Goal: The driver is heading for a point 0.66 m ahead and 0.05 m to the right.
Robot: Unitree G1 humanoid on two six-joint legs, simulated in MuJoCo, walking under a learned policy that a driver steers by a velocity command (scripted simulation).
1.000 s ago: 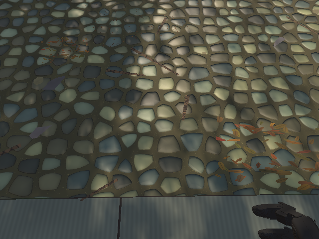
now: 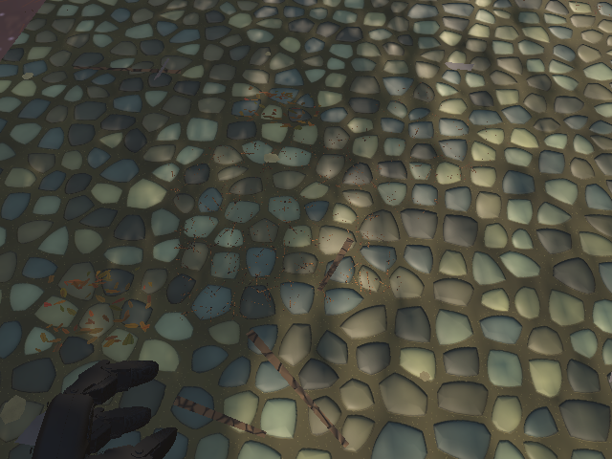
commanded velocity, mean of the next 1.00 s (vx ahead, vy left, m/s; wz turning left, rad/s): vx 0.03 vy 0.00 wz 0.20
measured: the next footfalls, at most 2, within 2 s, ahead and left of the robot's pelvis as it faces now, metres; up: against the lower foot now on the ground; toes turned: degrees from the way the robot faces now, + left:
right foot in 0.16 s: +0.21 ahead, -0.16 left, +0.00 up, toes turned +16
left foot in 0.50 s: +0.08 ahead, +0.06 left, +0.00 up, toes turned +7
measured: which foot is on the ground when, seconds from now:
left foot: down 0.00-0.16, up 0.18-0.48, down 0.50-1.00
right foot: up 0.00-0.14, down 0.16-1.00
